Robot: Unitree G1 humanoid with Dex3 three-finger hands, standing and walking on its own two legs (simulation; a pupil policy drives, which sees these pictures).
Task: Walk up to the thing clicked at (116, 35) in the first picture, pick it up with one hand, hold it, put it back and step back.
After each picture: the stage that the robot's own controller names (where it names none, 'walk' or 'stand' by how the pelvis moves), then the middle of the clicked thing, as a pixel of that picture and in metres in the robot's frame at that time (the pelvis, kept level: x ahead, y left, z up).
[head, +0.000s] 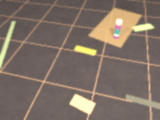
stand; (117, 29) +1.63 -0.46 -0.66
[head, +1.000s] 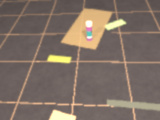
walk; (89, 31) +1.56 +0.00 -0.63
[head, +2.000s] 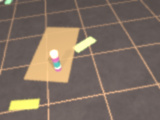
walk; (56, 61) +1.06 +0.32 -0.65
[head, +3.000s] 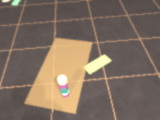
walk; (63, 86) +0.73 +0.21 -0.63
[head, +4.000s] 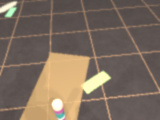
stand; (59, 111) +0.55 +0.21 -0.63
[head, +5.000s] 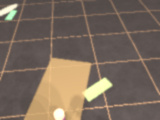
stand; out of the picture +0.50 +0.19 -0.65
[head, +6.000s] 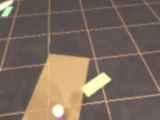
stand; (60, 116) +0.49 +0.21 -0.65
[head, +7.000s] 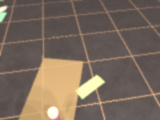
stand; (55, 118) +0.52 +0.23 -0.66
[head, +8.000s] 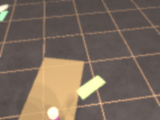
stand; (55, 119) +0.51 +0.23 -0.66
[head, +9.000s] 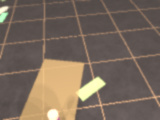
stand; out of the picture +0.50 +0.23 -0.66
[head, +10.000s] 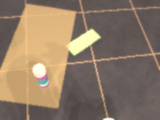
go down; (41, 77) +0.55 +0.22 -0.49
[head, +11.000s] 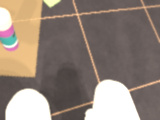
go down; (6, 33) +0.58 +0.27 -0.25
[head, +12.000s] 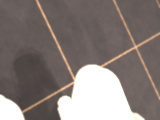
close in; out of the picture +0.55 +0.33 -0.17
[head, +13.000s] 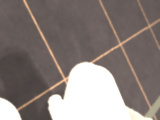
close; out of the picture +0.54 +0.34 -0.17
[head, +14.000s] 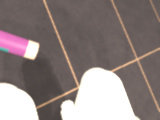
lift; (3, 41) +0.51 +0.17 -0.27
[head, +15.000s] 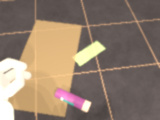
close; (72, 99) +0.49 +0.05 -0.59
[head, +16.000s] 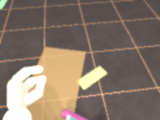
close; (77, 119) +0.48 +0.04 -0.70
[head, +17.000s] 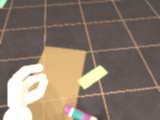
close; (79, 115) +0.50 +0.03 -0.70
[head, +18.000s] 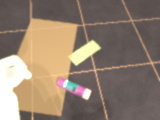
crouch; (73, 88) +0.56 +0.01 -0.63
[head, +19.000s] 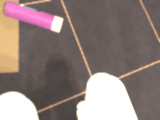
lower; (35, 17) +0.67 +0.07 -0.31
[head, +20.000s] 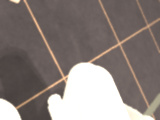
lower; out of the picture +0.73 +0.13 -0.26
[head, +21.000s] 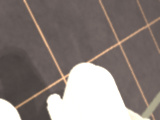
lower; out of the picture +0.80 +0.12 -0.26
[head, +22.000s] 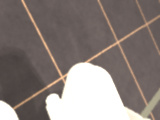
lower; out of the picture +0.86 +0.11 -0.26
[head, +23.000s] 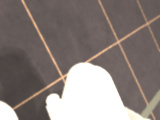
lower; out of the picture +0.93 +0.10 -0.27
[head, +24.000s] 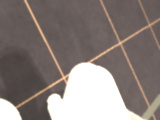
open; out of the picture +0.99 +0.08 -0.27
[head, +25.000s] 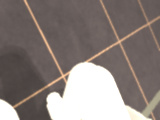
rise; out of the picture +1.05 +0.08 -0.27
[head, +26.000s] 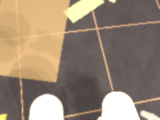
walk; out of the picture +1.08 -0.16 -0.43
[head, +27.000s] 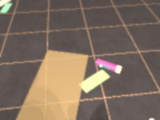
stand; (108, 65) +1.03 -0.28 -0.68
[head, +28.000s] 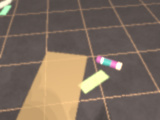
stand; (108, 62) +1.08 -0.29 -0.69
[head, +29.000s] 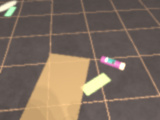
stand; (112, 62) +1.13 -0.32 -0.73
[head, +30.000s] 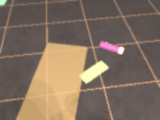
walk; (111, 47) +1.21 -0.35 -0.73
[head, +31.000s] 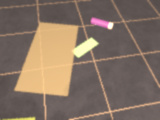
walk; (101, 23) +1.49 -0.27 -0.73
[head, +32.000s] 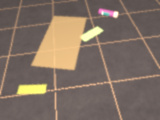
walk; (108, 13) +1.87 -0.28 -0.72
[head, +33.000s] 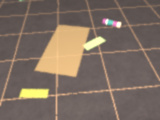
stand; (111, 23) +1.91 -0.41 -0.74
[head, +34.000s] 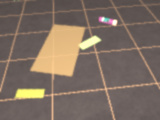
stand; (107, 21) +1.95 -0.39 -0.75
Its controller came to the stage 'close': yes
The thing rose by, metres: 0.00
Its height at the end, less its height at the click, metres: -0.09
